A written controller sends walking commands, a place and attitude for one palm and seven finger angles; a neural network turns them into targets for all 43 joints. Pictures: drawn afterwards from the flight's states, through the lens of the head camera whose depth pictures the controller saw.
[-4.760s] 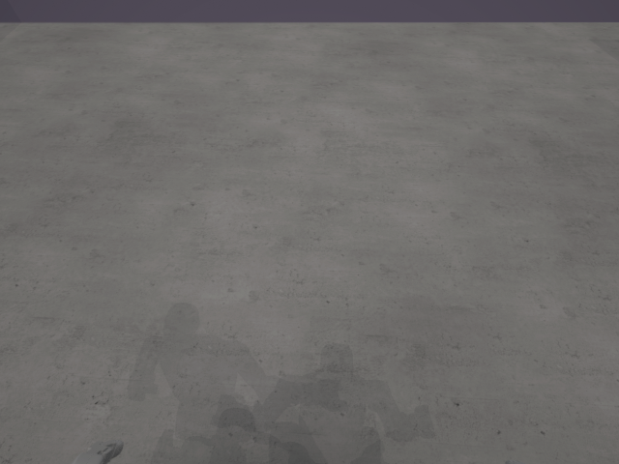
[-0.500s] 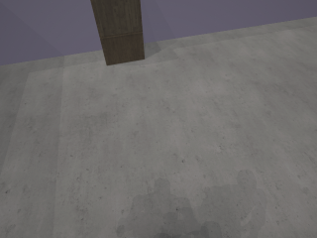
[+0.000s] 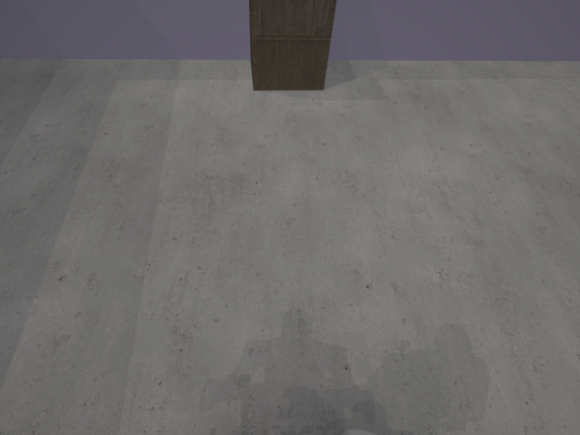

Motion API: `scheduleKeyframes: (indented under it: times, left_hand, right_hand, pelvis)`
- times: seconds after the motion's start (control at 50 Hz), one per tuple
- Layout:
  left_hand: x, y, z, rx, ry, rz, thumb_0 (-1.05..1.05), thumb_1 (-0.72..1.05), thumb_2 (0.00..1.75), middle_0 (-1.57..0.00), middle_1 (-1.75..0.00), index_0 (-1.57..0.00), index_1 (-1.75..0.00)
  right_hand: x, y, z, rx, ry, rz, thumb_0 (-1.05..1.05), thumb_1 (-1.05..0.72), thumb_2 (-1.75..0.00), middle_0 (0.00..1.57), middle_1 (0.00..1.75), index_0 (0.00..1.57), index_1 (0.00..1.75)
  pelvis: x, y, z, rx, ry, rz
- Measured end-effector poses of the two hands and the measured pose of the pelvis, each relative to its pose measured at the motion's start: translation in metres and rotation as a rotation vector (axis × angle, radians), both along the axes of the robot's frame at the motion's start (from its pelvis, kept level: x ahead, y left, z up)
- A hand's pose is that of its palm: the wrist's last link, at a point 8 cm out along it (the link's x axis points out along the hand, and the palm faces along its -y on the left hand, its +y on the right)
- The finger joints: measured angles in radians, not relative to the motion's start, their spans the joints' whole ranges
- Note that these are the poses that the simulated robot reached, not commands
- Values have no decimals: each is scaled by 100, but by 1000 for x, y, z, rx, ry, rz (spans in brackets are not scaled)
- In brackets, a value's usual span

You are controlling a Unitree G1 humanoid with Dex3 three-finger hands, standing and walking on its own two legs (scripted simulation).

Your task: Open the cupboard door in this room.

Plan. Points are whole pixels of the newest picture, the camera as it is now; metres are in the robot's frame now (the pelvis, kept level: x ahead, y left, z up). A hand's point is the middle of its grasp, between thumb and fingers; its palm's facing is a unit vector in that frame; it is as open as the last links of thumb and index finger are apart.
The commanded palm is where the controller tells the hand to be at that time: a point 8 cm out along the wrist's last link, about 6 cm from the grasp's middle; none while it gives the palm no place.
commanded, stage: turn or walk to find it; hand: left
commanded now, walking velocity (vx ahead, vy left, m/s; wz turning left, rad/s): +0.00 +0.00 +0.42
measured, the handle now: out of the picture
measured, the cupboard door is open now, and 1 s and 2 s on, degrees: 0 0 0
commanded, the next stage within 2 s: stand and wait in 0.56 s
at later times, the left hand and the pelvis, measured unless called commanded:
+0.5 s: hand out of the picture -0.02 +0.17 -0.16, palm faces +0.25 -0.93 -0.25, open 7.4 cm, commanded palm none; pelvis -0.03 -0.03 +0.00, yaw +14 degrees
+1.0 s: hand out of the picture -0.08 +0.19 -0.17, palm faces +0.37 -0.90 -0.25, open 7.4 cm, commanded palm none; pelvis -0.05 +0.00 -0.01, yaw +20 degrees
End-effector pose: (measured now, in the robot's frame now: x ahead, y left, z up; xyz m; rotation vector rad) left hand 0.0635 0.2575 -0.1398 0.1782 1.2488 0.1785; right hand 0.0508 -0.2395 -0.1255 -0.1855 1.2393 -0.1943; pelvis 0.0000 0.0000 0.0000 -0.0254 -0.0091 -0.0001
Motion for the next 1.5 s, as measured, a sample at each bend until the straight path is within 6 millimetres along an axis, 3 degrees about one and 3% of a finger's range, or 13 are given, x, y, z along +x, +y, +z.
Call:
scheduleKeyframes:
  times: [0.1,0.22,0.36,0.46,0.54,0.66,0.78,0.94,1.04,1.12,1.22,1.36,1.5]
  left_hand:
    - [3,-7,8,10,-51,17,0,91,90,-20,-29,-20,-30]
    - [-6,-29,15,30,-110,46,0,91,90,-20,-29,-20,-30]
    - [-57,-48,21,45,-76,135,0,90,90,-21,-30,-20,-30]
    - [-90,-50,16,32,-26,196,0,90,90,-21,-30,-20,-30]
    - [-118,-44,7,10,10,251,0,90,90,-21,-30,-20,-30]
    - [-168,-18,-20,-23,85,343,0,90,90,-21,-30,-20,-30]
    - [-189,-3,-14,-25,141,369,0,91,90,-20,-29,-20,-30]
    - [-174,-12,0,-9,75,361,0,91,90,-20,-29,-19,-30]
    - [-169,-30,2,7,25,366,0,91,90,-20,-29,-20,-30]
    - [-177,-41,4,-7,4,403,0,91,90,-20,-30,-20,-30]
    - [-197,-36,-1,-20,20,444,0,91,90,-21,-30,-20,-30]
    - [-238,-8,-27,-43,51,516,0,90,90,-21,-30,-20,-30]
    - [-255,7,-11,-38,95,523,0,91,90,-20,-29,-20,-30]
  right_hand:
    - [-2,-1,-6,24,3,25,1,-90,-90,20,30,21,30]
    - [-8,-21,-22,53,25,57,1,-90,-90,20,30,21,30]
    - [-5,-44,-25,52,65,119,1,-90,-90,20,30,20,30]
    - [2,-47,-21,25,92,174,1,-91,-90,20,29,20,30]
    - [17,-34,-17,0,104,238,1,-91,-90,20,29,20,30]
    - [53,9,-13,-35,10,348,1,-91,-90,20,29,20,30]
    - [66,49,1,-8,-77,392,1,-90,-90,20,29,20,30]
    - [51,65,-12,75,-54,393,0,-90,-90,20,30,20,30]
    - [37,45,-29,91,-4,366,0,-92,-90,20,30,21,30]
    - [28,27,-27,53,63,382,0,-92,-90,20,30,20,30]
    - [19,19,-19,-3,107,410,0,-91,-90,20,29,20,30]
    - [17,46,-16,-59,76,489,1,-91,-90,20,29,20,30]
    - [7,84,-6,-12,34,517,1,-90,-90,20,29,20,30]
  pelvis:
    - [-8,-5,0,7,3,43]
    - [-19,-23,-6,27,10,97]
    - [-28,-37,-4,35,-6,173]
    - [-30,-37,-2,41,-6,229]
    - [-34,-28,-4,43,0,268]
    - [-44,-4,-17,32,4,312]
    - [-50,7,-6,24,-8,312]
    - [-53,4,-2,38,-13,331]
    - [-55,-6,-9,40,-14,362]
    - [-59,-8,-6,38,-9,398]
    - [-68,-3,-5,32,-6,449]
    - [-87,18,-19,22,-3,498]
    - [-95,28,-3,14,-1,498]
